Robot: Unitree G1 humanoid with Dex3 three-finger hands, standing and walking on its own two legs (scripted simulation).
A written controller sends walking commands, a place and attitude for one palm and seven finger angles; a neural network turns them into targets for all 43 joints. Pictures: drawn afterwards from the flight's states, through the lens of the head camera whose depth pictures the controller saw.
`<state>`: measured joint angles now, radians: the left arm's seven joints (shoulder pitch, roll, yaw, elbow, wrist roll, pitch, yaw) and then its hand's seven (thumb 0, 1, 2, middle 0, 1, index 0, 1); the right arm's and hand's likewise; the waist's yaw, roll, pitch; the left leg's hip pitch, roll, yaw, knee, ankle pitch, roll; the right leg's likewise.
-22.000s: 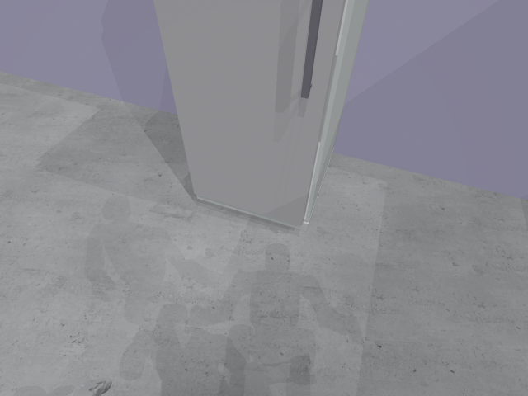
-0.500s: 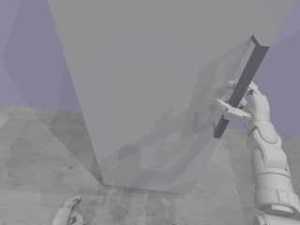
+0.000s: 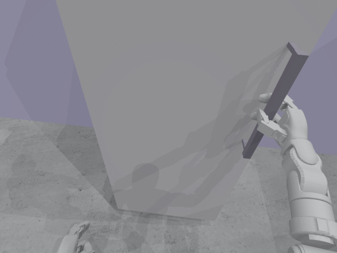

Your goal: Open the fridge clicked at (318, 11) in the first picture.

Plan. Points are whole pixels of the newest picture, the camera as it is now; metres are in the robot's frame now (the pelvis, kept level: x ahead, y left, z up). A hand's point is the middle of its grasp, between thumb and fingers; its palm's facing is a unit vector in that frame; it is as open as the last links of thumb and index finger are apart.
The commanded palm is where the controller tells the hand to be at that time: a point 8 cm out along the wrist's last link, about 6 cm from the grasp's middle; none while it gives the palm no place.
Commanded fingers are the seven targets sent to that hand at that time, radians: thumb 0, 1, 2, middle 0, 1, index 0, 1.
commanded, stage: grip the handle and tug to test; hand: right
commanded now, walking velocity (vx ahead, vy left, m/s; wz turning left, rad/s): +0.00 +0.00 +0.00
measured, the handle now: (265, 110) +0.44 -0.20 +0.16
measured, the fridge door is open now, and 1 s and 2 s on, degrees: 0 8 34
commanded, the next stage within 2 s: pull the door a little, standing still in 0.40 s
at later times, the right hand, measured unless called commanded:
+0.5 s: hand (261, 124) +0.38 -0.17 +0.16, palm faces +0.05 +1.00 +0.00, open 5.7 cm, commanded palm +0.33 -0.23 +0.16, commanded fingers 0.00 -0.90 -0.90 0.45 1.40 0.45 1.40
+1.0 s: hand (263, 147) +0.31 -0.16 +0.16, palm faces +0.03 +1.00 -0.03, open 6.1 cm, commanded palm +0.27 -0.21 +0.16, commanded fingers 0.00 -0.90 -0.90 0.45 1.40 0.45 1.40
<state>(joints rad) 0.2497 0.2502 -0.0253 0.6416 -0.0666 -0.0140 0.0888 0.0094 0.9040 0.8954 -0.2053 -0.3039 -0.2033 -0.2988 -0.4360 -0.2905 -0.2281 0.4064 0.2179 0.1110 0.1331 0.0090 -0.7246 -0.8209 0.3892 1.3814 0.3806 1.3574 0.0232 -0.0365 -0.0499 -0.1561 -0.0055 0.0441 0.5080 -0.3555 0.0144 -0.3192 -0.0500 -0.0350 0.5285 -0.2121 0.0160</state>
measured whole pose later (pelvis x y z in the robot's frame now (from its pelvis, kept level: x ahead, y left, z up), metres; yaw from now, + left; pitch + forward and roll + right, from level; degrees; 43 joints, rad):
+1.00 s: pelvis +0.05 +0.00 +0.00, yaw +2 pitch +1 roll -1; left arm 0.23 0.24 -0.03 0.51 -0.06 0.00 0.04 0.01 0.90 0.90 -0.20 -0.30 -0.20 -0.30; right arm 0.22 -0.22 -0.24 -0.37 0.28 0.26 0.11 0.00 -0.76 -0.77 0.29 1.34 0.24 1.34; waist 0.01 -0.05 -0.11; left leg -0.10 0.00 0.03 0.48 -0.37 0.01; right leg -0.23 -0.06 -0.08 0.48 -0.27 0.03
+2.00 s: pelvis -0.08 +0.16 +0.00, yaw -20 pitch +1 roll +2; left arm 0.19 0.14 0.03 0.66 0.05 -0.13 0.06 0.01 0.90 0.90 -0.21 -0.30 -0.20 -0.30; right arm 0.23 -0.24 -0.04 -0.50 0.02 -0.09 -0.04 -0.06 -0.61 -0.76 0.45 1.40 0.25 1.36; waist 0.03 -0.05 0.11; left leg -0.35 -0.01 -0.05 0.65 -0.36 -0.05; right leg -0.35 -0.10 0.23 0.46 -0.16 0.09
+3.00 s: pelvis +0.16 +0.49 +0.00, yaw -66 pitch +0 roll +3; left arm 0.17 0.16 0.01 0.60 -0.01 -0.13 0.06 0.01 0.90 0.90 -0.21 -0.30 -0.21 -0.30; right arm -0.01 -0.38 -0.34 -0.27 0.09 -0.05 -0.09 -0.09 -0.61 -0.81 0.46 1.40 0.29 1.36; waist -0.02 -0.05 0.19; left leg -0.34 0.02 0.02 0.63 -0.33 -0.08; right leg -0.35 -0.17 0.10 0.58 -0.24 0.11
